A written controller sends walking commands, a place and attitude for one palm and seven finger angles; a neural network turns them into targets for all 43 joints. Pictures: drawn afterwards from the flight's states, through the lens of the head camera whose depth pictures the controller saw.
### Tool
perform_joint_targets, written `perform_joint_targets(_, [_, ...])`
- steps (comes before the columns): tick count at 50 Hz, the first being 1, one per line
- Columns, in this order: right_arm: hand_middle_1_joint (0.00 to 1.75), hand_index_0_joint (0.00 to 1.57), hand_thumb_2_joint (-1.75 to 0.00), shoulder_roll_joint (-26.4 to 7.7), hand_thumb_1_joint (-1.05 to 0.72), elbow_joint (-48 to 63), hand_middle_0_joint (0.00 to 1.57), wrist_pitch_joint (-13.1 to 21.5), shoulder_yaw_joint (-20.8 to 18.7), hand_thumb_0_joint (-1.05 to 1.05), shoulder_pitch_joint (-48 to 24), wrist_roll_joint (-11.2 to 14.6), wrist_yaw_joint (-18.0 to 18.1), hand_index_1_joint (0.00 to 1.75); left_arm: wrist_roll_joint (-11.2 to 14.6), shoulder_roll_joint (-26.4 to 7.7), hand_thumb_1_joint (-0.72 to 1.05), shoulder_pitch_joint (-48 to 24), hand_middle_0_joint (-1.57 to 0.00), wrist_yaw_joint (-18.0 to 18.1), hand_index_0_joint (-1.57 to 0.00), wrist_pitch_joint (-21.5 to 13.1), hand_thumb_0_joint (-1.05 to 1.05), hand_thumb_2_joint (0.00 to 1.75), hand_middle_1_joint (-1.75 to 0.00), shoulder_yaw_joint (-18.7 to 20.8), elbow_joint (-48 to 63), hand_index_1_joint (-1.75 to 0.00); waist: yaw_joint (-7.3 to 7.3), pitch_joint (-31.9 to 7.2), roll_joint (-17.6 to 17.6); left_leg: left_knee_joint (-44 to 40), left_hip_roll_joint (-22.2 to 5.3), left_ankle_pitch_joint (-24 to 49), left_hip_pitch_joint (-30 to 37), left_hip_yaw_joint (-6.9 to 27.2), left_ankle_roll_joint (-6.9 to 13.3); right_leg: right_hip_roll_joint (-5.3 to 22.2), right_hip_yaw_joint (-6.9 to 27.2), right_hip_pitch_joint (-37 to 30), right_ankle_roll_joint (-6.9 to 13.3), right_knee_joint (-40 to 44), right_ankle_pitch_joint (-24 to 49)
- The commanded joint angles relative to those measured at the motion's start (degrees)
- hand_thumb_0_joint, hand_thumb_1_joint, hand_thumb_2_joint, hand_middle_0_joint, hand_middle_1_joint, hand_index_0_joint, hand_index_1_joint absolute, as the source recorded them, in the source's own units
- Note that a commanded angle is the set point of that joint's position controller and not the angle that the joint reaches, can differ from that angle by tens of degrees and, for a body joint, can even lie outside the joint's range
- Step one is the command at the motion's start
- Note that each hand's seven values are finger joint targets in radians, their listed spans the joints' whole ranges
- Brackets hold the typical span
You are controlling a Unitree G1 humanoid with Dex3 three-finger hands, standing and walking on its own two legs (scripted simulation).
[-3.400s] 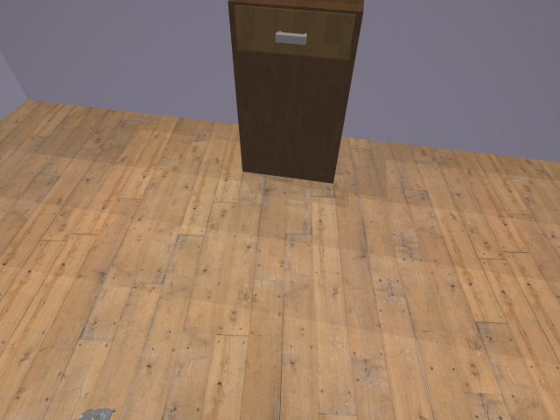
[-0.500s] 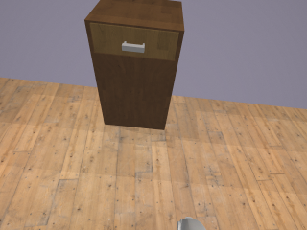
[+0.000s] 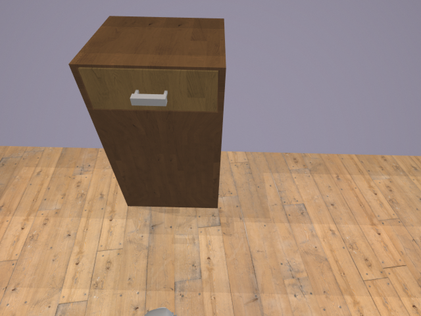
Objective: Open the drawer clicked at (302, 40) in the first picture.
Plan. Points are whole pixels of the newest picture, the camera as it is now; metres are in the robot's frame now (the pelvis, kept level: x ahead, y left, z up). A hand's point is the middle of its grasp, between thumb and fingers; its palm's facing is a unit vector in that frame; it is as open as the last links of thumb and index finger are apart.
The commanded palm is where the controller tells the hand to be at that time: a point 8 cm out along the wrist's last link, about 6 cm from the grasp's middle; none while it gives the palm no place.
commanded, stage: take the last steps up to it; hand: left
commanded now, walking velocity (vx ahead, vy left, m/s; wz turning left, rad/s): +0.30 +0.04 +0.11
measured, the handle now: (150, 96) +0.79 +0.23 -0.02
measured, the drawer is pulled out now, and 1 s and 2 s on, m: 0.00 0.00 0.00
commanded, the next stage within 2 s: come to a stop and stand still in 0.58 s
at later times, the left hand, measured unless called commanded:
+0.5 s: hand (116, 310) +0.18 +0.22 -0.16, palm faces +0.06 -0.98 -0.21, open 7.3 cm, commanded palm none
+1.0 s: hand (142, 270) +0.26 +0.18 -0.17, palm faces +0.11 -0.97 -0.23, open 7.3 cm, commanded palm none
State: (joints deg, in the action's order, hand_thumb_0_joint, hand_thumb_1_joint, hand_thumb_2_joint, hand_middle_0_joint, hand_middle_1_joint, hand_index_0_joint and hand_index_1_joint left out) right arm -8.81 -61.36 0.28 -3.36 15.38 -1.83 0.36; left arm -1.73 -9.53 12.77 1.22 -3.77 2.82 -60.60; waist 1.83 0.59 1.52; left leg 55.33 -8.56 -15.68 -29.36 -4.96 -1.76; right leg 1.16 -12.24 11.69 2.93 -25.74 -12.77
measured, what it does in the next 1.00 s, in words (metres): walks ahead: left foot, then right foot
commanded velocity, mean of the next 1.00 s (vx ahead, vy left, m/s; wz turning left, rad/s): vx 0.08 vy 0.03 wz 0.02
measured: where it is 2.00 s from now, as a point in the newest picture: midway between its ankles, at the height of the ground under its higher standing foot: outside the picture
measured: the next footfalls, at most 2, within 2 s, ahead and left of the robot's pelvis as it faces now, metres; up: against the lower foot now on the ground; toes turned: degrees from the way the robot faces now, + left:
left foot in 0.16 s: +0.16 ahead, +0.15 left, +0.00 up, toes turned +13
right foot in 0.60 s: +0.30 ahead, -0.09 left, +0.00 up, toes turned -7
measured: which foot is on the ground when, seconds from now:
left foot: up 0.00-0.14, down 0.16-0.62, up 0.64-1.00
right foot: down 0.00-0.18, up 0.20-0.58, down 0.60-1.00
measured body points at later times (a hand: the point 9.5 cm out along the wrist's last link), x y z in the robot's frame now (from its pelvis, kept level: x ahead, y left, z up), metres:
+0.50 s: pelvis +0.15 +0.03 +0.01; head +0.17 +0.03 +0.45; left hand +0.17 +0.27 -0.15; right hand +0.11 -0.17 -0.16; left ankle +0.13 +0.14 -0.74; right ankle +0.22 -0.09 -0.70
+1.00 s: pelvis +0.25 +0.00 +0.00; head +0.28 -0.01 +0.45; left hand +0.26 +0.23 -0.15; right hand +0.35 -0.24 -0.15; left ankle +0.27 +0.13 -0.71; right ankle +0.26 -0.09 -0.74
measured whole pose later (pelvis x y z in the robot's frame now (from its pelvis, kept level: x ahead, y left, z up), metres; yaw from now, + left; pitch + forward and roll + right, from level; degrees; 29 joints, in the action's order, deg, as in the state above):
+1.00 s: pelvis +0.25 +0.00 +0.00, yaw +2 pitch -1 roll +1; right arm -11.8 -58.1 -3.1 -3.1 7.3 -0.6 1.1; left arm -1.9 -8.1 13.8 2.2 0.7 2.3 -60.0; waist -1.8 4.2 0.6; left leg 44.5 -1.9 -22.3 -21.9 -2.8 -2.6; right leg 2.8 -9.5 12.5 2.8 -28.2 -14.8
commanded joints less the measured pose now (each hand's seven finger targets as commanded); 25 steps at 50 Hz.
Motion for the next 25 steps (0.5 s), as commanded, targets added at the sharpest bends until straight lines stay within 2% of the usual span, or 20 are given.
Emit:
perform_joint_targets(1, [0.30, 0.20, -0.90, -0.3, -0.90, 3.0, 0.20, 1.0, 0.0, 0.00, 1.2, 0.5, -1.8, 0.30, 0.0, -7.6, 0.90, 5.4, -0.20, -0.5, -0.20, -0.5, 0.00, 0.90, -0.30, 1.4, 0.4, -0.30, -2.16, 4.7, -7.6, -11.3, -0.1, 0.9, 3.2, -0.5, 0.2, 17.4, 11.3, 3.5, 5.3, 15.9, -5.2])
perform_joint_targets(3, [0.30, 0.20, -0.90, -1.4, -0.90, 4.2, 0.20, 1.4, 0.0, 0.00, -1.0, 0.5, -2.0, 0.30, 0.0, -8.3, 0.90, 6.1, -0.20, -0.7, -0.20, -0.2, 0.00, 0.90, -0.30, 1.6, 0.2, -0.30, -2.77, 5.6, -7.5, -14.9, 0.9, 0.4, 5.2, -1.6, 0.6, 17.6, 11.6, 2.9, 5.0, 15.1, -6.9])
perform_joint_targets(4, [0.30, 0.20, -0.90, -1.9, -0.90, 4.5, 0.20, 1.6, -0.1, 0.00, -1.1, 0.5, -2.0, 0.30, 0.0, -8.6, 0.90, 6.2, -0.20, -0.7, -0.20, 0.0, 0.00, 0.90, -0.30, 1.7, 0.0, -0.30, -2.44, 6.0, -7.0, -16.9, 1.2, 0.4, 7.1, -2.2, 0.8, 17.7, 11.3, 3.0, 4.7, 14.2, -7.6])
perform_joint_targets(5, [0.30, 0.20, -0.90, -2.2, -0.90, 4.5, 0.20, 1.7, -0.1, 0.00, -0.3, 0.6, -2.0, 0.30, 0.0, -8.7, 0.90, 6.3, -0.20, -0.7, -0.20, 0.3, 0.00, 0.90, -0.30, 1.7, -0.1, -0.30, -1.84, 6.0, -5.4, -19.2, 1.9, 0.6, 10.5, -3.2, 1.0, 17.1, 10.3, 4.3, 4.1, 12.9, -9.2])
perform_joint_targets(6, [0.30, 0.20, -0.90, -2.9, -0.90, 3.9, 0.20, 2.0, -0.1, 0.00, 2.4, 0.5, -1.9, 0.30, 0.2, -8.6, 0.90, 5.7, -0.20, -0.7, -0.20, 0.6, 0.00, 0.90, -0.30, 1.8, 0.0, -0.30, -0.36, 5.3, -4.4, -23.2, 2.6, 1.8, 16.0, -4.2, 1.0, 15.8, 8.7, 6.1, 3.1, 9.9, -10.5])
perform_joint_targets(7, [0.30, 0.20, -0.90, -4.7, -0.90, 2.6, 0.20, 2.3, -0.3, 0.00, 6.0, 0.3, -1.6, 0.30, 0.4, -7.4, 0.90, 6.1, -0.20, -0.9, -0.20, 0.8, 0.00, 0.90, -0.30, 1.6, 0.0, -0.30, 1.00, 4.0, 0.8, -27.0, 2.9, 0.7, 23.5, -3.5, 1.2, 13.0, 6.3, 9.6, 1.7, 3.5, -10.5])
perform_joint_targets(8, [0.30, 0.20, -0.90, -9.1, -0.90, 1.2, 0.20, 2.7, -1.2, 0.00, 11.8, -0.2, -1.0, 0.30, 0.6, -4.9, 0.90, 6.3, -0.20, -1.2, -0.20, 1.0, 0.00, 0.90, -0.30, 1.1, 1.0, -0.30, 3.28, 2.4, 12.3, -34.2, -4.7, -4.2, 29.0, 8.6, 4.2, 7.0, 1.5, 14.6, -1.0, -10.7, -10.4])
perform_joint_targets(9, [0.30, 0.20, -0.90, -13.9, -0.90, 0.4, 0.20, 2.6, -2.2, 0.00, 17.3, -0.4, -0.3, 0.30, 0.9, -2.4, 0.90, 4.6, -0.20, -1.6, -0.20, 0.8, 0.00, 0.90, -0.30, 0.7, 3.0, -0.30, 4.57, 1.4, 21.4, -43.2, -15.2, -6.3, 31.9, 24.8, 9.6, 1.2, -0.5, 22.8, -3.0, -27.2, -20.1])
perform_joint_targets(10, [0.30, 0.20, -0.90, -13.6, -0.90, 0.1, 0.20, 2.4, -1.9, 0.00, 17.2, -0.2, 0.4, 0.30, 0.2, -4.3, 0.90, 1.8, -0.20, -1.2, -0.20, 1.1, 0.00, 0.90, -0.30, 0.6, 4.1, -0.30, 4.79, 0.9, 18.6, -44.4, -16.5, -9.2, 30.6, 27.4, 11.1, 2.9, 6.1, 25.4, -2.0, -36.8, -20.9])
perform_joint_targets(11, [0.30, 0.20, -0.90, -11.5, -0.90, 1.0, 0.20, 2.6, -1.3, 0.00, 13.8, 0.0, 0.8, 0.30, 0.2, -4.1, 0.90, 0.7, -0.20, -1.4, -0.20, 0.9, 0.00, 0.90, -0.30, 0.8, 3.8, -0.30, 3.64, 2.0, 13.1, -44.6, -15.8, -9.1, 28.1, 25.5, 11.5, 4.5, 8.4, 27.8, -1.9, -42.0, -16.6])
perform_joint_targets(12, [0.30, 0.20, -0.90, -9.3, -0.90, 2.1, 0.20, 3.0, -0.7, 0.00, 10.3, 0.2, 0.9, 0.30, 0.2, -3.9, 0.90, 0.6, -0.20, -1.8, -0.20, 0.8, 0.00, 0.90, -0.30, 1.0, 3.1, -0.30, 2.35, 3.6, 8.3, -44.9, -14.1, -6.8, 25.2, 20.9, 11.1, 6.2, 9.6, 27.5, -2.1, -42.9, -11.8])
perform_joint_targets(13, [0.30, 0.20, -0.90, -7.8, -0.90, 2.5, 0.20, 3.5, -0.1, 0.00, 7.9, 0.3, 1.0, 0.30, 0.0, -3.4, 0.90, 1.5, -0.20, -2.1, -0.20, 1.0, 0.00, 0.90, -0.30, 1.0, 2.2, -0.30, 0.83, 3.8, 5.4, -45.2, -12.0, -2.3, 22.8, 16.3, 9.9, 7.0, 10.0, 25.3, -2.6, -41.8, -8.4])
perform_joint_targets(14, [0.30, 0.20, -0.90, -7.0, -0.90, 2.6, 0.20, 3.9, 0.2, 0.00, 6.6, 0.5, 1.0, 0.30, 0.0, -2.5, 0.90, 3.4, -0.20, -2.1, -0.20, 1.4, 0.00, 0.90, -0.30, 0.8, 1.3, -0.30, -0.57, 3.6, 4.7, -45.2, -10.3, 2.8, 21.3, 12.0, 9.1, 7.2, 9.8, 23.0, -3.1, -40.3, -5.9])
perform_joint_targets(15, [0.30, 0.20, -0.90, -6.3, -0.90, 2.2, 0.20, 4.2, 0.4, 0.00, 6.1, 0.7, 1.2, 0.30, 0.1, -2.1, 0.90, 5.0, -0.20, -2.2, -0.20, 1.7, 0.00, 0.90, -0.30, 0.7, 0.5, -0.30, -1.42, 2.6, 4.1, -45.1, -8.8, 7.0, 21.1, 9.4, 9.0, 7.1, 9.5, 21.3, -3.4, -38.9, -4.1])
perform_joint_targets(16, [0.30, 0.20, -0.90, -6.2, -0.90, 2.0, 0.20, 4.3, 0.4, 0.00, 6.2, 0.8, 1.3, 0.30, 0.1, -1.7, 0.90, 6.1, -0.20, -2.0, -0.20, 2.1, 0.00, 0.90, -0.30, 0.6, 0.3, -0.30, -1.87, 1.4, 4.1, -45.1, -8.7, 8.9, 21.5, 7.9, 9.6, 7.0, 9.3, 20.4, -3.8, -37.4, -3.9])
perform_joint_targets(18, [0.30, 0.20, -0.90, -6.1, -0.90, 1.2, 0.20, 4.2, 0.2, 0.00, 6.7, 0.8, 1.3, 0.30, 0.1, -1.3, 0.90, 5.8, -0.20, -1.8, -0.20, 2.7, 0.00, 0.90, -0.30, 0.5, 0.6, -0.30, -2.00, 1.9, 3.3, -45.5, -8.6, 10.1, 22.3, 6.4, 10.6, 7.3, 8.8, 20.6, -4.4, -33.3, -3.2])
perform_joint_targets(21, [0.30, 0.20, -0.90, -5.7, -0.90, -0.3, 0.20, 3.8, 0.0, 0.00, 8.5, 0.7, 1.2, 0.30, 0.2, -0.7, 0.90, 2.2, -0.20, -1.7, -0.20, 2.9, 0.00, 0.90, -0.30, 0.4, 1.9, -0.30, -1.21, 4.1, 2.6, -45.8, -8.4, 10.2, 21.4, 5.1, 11.0, 7.2, 7.9, 19.4, -4.7, -25.2, -2.4])
perform_joint_targets(23, [0.30, 0.20, -0.90, -5.8, -0.90, -1.0, 0.20, 3.4, -0.3, 0.00, 8.8, 0.5, 1.1, 0.30, 0.3, -0.3, 0.90, 0.4, -0.20, -1.6, -0.20, 2.9, 0.00, 0.90, -0.30, 0.3, 2.7, -0.30, -0.88, 4.8, 4.6, -45.1, -8.6, 8.9, 20.9, 4.4, 11.3, 6.6, 6.9, 17.1, -4.7, -19.5, -3.1])
perform_joint_targets(25, [0.30, 0.20, -0.90, -5.8, -0.90, -1.6, 0.20, 3.0, -0.6, 0.00, 9.2, 0.4, 0.9, 0.30, 0.3, -0.5, 0.90, -0.6, -0.20, -1.6, -0.20, 2.6, 0.00, 0.90, -0.30, 0.4, 3.3, -0.30, -0.51, 5.2, 4.9, -43.2, -8.5, 7.5, 19.7, 4.7, 11.0, 5.3, 5.7, 13.9, -4.3, -15.1, -3.7])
